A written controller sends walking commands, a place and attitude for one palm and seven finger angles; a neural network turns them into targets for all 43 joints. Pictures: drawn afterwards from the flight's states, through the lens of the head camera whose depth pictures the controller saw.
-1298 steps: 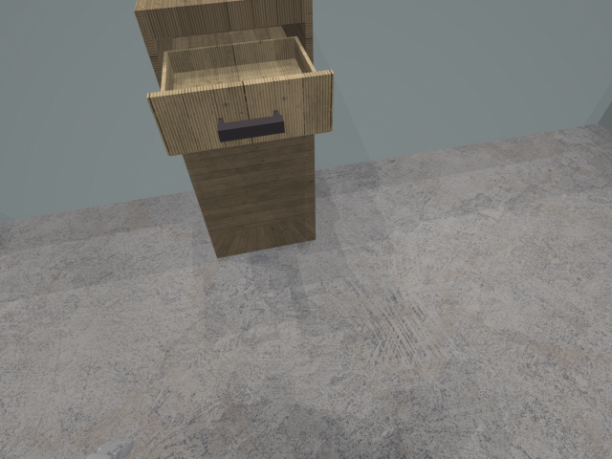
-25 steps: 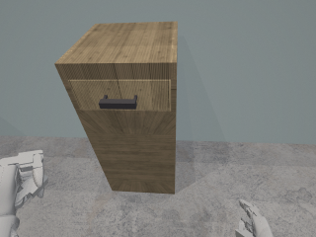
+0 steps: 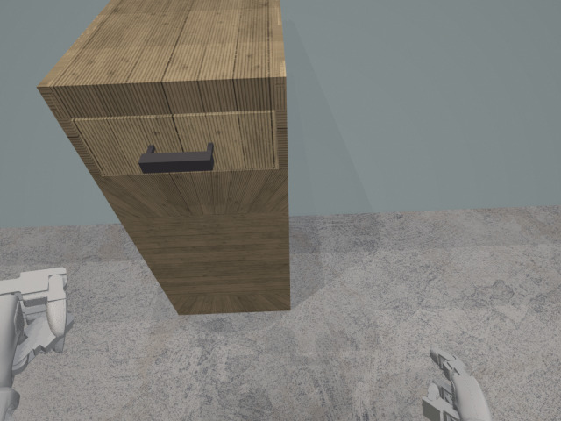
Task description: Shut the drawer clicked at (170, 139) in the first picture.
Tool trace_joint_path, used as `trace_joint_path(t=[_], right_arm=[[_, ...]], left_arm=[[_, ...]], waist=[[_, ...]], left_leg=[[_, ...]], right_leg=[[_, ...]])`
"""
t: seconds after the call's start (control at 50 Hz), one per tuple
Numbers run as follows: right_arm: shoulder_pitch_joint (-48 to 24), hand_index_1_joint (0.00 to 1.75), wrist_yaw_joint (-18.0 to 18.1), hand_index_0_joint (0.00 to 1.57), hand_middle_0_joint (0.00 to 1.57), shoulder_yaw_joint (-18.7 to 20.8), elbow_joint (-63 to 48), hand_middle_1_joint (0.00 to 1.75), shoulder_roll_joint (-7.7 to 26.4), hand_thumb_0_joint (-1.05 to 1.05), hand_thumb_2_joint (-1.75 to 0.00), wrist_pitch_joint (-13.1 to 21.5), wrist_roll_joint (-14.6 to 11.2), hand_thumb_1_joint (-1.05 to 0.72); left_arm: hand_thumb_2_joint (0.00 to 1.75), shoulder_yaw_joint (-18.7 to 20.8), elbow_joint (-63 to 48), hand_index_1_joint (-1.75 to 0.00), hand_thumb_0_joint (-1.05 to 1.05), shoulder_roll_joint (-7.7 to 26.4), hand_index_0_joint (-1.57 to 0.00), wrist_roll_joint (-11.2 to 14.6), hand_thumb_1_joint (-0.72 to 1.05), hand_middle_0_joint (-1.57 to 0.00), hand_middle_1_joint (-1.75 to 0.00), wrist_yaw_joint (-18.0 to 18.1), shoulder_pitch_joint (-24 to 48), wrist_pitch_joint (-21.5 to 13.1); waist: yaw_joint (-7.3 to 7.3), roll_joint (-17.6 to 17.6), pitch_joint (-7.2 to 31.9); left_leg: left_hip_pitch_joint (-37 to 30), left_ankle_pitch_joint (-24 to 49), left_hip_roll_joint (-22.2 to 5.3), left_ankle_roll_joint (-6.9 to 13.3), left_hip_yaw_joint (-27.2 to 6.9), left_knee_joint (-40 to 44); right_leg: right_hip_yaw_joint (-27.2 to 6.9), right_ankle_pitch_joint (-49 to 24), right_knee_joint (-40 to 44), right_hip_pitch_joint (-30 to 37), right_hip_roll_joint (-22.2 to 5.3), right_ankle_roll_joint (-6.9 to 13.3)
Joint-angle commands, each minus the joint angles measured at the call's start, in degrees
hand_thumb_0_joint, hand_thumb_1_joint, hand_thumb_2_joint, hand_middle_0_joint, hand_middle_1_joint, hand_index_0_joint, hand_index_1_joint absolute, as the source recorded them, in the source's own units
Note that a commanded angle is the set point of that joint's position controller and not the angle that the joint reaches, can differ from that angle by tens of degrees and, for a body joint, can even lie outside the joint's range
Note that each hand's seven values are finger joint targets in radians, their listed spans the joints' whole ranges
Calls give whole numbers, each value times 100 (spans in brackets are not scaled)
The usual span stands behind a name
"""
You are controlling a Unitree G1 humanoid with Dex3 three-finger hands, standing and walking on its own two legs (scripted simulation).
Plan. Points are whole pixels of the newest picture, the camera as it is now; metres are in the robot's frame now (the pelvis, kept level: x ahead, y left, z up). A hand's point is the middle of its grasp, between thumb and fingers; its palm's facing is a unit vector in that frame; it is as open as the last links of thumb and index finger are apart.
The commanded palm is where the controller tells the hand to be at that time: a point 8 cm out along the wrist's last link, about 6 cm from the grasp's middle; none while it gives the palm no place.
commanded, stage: step back with the hand held close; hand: left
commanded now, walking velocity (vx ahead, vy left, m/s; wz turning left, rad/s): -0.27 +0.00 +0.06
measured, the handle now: (179, 155) +0.58 +0.24 +0.04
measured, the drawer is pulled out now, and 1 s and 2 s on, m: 0.00 0.00 0.00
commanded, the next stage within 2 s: stop stepping back and stand still in 0.96 s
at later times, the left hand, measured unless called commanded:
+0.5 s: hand out of the picture +0.11 +0.26 +0.15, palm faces +0.40 -0.81 -0.44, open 3.2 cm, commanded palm +0.05 +0.30 +0.17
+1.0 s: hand out of the picture +0.05 +0.22 +0.16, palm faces +0.21 -0.86 -0.47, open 3.3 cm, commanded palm -0.03 +0.28 +0.17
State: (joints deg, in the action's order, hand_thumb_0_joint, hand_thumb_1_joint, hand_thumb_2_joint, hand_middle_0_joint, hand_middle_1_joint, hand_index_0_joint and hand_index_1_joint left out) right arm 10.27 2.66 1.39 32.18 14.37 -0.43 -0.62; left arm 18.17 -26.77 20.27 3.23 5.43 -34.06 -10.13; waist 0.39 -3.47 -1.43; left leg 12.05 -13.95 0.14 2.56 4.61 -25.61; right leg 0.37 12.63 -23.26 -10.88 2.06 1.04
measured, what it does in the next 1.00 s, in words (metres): walks backwards: right foot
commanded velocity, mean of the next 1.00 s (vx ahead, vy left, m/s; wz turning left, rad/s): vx -0.34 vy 0.00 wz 0.04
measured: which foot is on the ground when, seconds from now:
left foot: down 0.00-1.00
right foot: down 0.00-0.60, up 0.62-0.94, down 0.96-1.00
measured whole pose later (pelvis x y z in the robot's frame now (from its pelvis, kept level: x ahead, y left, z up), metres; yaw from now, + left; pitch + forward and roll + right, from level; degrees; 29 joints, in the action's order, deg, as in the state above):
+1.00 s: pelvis -0.17 +0.01 -0.01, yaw -3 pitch +5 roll -3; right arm 5.2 1.9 -1.0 34.3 9.8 6.3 1.9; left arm 21.6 -37.6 26.1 3.9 6.2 -32.9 -16.7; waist -0.7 -0.2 -3.0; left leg 30.9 5.0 -2.4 3.6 5.0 -20.3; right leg 0.9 21.2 -20.3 -4.8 3.6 0.8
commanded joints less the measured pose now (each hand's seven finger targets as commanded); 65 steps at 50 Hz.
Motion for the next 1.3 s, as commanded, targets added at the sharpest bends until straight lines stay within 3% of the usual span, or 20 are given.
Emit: trace_joint_path(t=[0.0,0.14,0.32,0.44,0.5,0.54,0.6,0.62,0.68,0.74,0.8,0.88,0.92,0.98,1.02,1.1,1.16,1.2,1.24,1.28], right_arm=[[-572,30,71,20,20,215,-1092,30,483,0,-90,223,-41,-90],[-448,30,150,20,20,224,-1116,30,527,0,-90,346,0,-90],[-301,30,169,20,20,232,-1087,30,616,0,-90,640,6,-90],[-167,30,141,20,20,209,-979,30,520,0,-90,728,70,-90],[-149,30,129,20,20,167,-865,30,482,0,-90,724,96,-90],[-220,30,153,20,20,164,-883,30,530,0,-90,713,73,-90],[-359,30,183,20,20,203,-969,30,618,0,-90,860,118,-90],[-338,30,182,20,20,225,-935,30,546,0,-90,894,138,-90],[-254,30,115,20,20,287,-885,30,465,0,-90,1011,147,-90],[-178,30,78,20,20,228,-671,30,401,0,-90,1071,158,-90],[-105,30,40,20,20,184,-419,30,427,0,-90,1139,206,-90],[-40,30,-24,20,20,171,-247,30,408,0,-90,1028,271,-90],[-125,30,-46,20,20,149,-328,30,382,0,-90,896,263,-90],[-485,30,25,20,20,61,-635,30,330,0,-90,794,137,-90],[-462,30,70,20,20,106,-676,30,359,0,-90,763,-47,-90],[-557,30,165,20,20,63,-685,30,388,0,-90,627,-22,-90],[-420,30,272,20,20,120,-504,30,473,0,-90,627,4,-90],[-410,30,315,20,20,119,-415,30,501,0,-90,669,5,-90],[-510,30,349,20,20,68,-403,30,529,0,-90,783,0,-90],[-522,30,367,20,20,11,-455,30,533,0,-90,916,9,-90]], left_arm=[[90,1063,-1613,-160,0,1243,-140,29,90,-140,-160,216,-304,-364],[90,1059,-1853,-160,0,1180,-140,-14,90,-140,-160,271,-433,-390],[90,1034,-1667,-160,0,1038,-140,-167,90,-140,-160,302,21,-551],[90,872,-1895,-160,0,1024,-140,-164,90,-140,-160,382,297,-652],[90,837,-1972,-160,0,1053,-140,-146,90,-140,-160,470,292,-707],[90,953,-2049,-160,0,1126,-140,-133,90,-140,-160,494,154,-736],[90,1256,-2254,-160,0,1230,-140,-316,90,-140,-160,468,106,-868],[90,1394,-2208,-160,0,1388,-140,-337,90,-140,-160,467,137,-870],[90,1345,-2145,-160,0,1217,-140,-221,90,-140,-160,472,-170,-865],[90,1004,-2034,-160,0,934,-140,-38,90,-140,-160,424,-588,-837],[90,824,-2151,-160,0,962,-140,19,90,-140,-160,365,-231,-885],[90,947,-2330,-160,0,1274,-140,75,90,-140,-160,259,-75,-989],[90,1315,-2545,-160,0,1656,-140,113,90,-140,-160,215,-148,-1090],[90,1647,-2536,-160,0,1850,-140,270,90,-140,-160,209,-237,-1139],[90,1635,-2345,-160,0,1708,-140,379,90,-140,-160,189,-614,-1055],[90,1334,-1567,-160,0,1388,-140,356,90,-140,-160,191,-649,-704],[90,923,-1038,-160,0,1202,-140,223,90,-140,-160,281,127,-478],[90,710,-826,-160,0,1172,-140,114,90,-140,-160,314,687,-440],[90,559,-870,-160,0,1202,-140,-30,90,-140,-160,315,1421,-472],[90,473,-1036,-160,0,1207,-140,-108,90,-140,-160,273,1781,-556]], waist=[[-126,345,1187],[-136,-377,952],[-28,111,326],[69,799,220],[123,759,377],[115,211,432],[-23,-1464,643],[-12,-1297,645],[-62,-372,687],[-38,-277,790],[-35,-724,1118],[-137,-810,1873],[-145,-433,2106],[-126,105,1901],[-82,1142,1741],[113,270,428],[177,634,-650],[181,1212,-1146],[185,1217,-1536],[169,602,-1705]], left_leg=[[-188,2176,-557,50,-667,81],[580,1686,-807,135,-972,476],[2614,-1859,-930,377,-1341,983],[1126,-1510,-278,71,-953,-617],[471,-1030,-193,-15,-946,-904],[861,-1147,-422,67,-1301,-100],[3061,-3075,-1756,590,-2752,2070],[3139,-3073,-1917,666,-2957,2285],[1846,-1679,-1717,673,-2393,1638],[615,-906,-1422,420,-1982,1600],[-367,-255,-1242,67,-1693,1692],[-1760,3131,-1054,-325,-1083,704],[-2085,3297,-834,-217,-817,48],[-1614,1920,-542,-187,-448,-370],[-1480,1163,-352,-221,-430,-862],[-1021,398,-309,-253,-537,-994],[-675,-59,-214,-351,-743,-1961],[-155,-6,-235,-320,-832,-2668],[192,124,-394,-212,-748,-2206],[238,357,-315,-109,-638,-834]], right_leg=[[-477,-2513,-209,434,-646,-84],[-318,-1373,-724,434,-337,-130],[-562,-450,-1073,943,-258,-153],[-1466,1531,546,-1210,-987,267],[-1247,1379,570,-1796,-1125,339],[-820,1004,14,-1367,-700,127],[-205,590,-2989,695,264,-260],[-315,813,-3732,595,291,-262],[-374,1247,-3541,-319,175,-197],[-90,1705,-2363,-808,149,-153],[94,1871,-966,-754,206,-82],[134,678,706,-478,143,20],[-90,-389,1002,-647,-187,33],[-213,-1070,598,-1017,-738,8],[-137,-1440,561,-1270,-959,-67],[-216,927,771,-2250,-985,158],[-652,2617,1432,-3185,-1340,492],[-764,2465,1575,-3235,-1620,677],[-600,1538,1329,-2812,-1547,603],[-196,431,523,-2127,-1032,312]])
